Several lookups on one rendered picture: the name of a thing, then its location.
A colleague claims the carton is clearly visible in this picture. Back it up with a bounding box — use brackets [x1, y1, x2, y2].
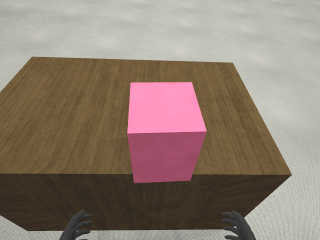
[127, 82, 207, 183]

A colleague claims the pedestal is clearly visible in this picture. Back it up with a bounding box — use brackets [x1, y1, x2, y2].
[0, 56, 292, 231]

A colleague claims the left robot hand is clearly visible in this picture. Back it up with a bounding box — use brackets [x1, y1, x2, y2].
[59, 210, 93, 240]

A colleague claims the right robot hand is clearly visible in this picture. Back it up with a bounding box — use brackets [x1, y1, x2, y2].
[221, 210, 256, 240]

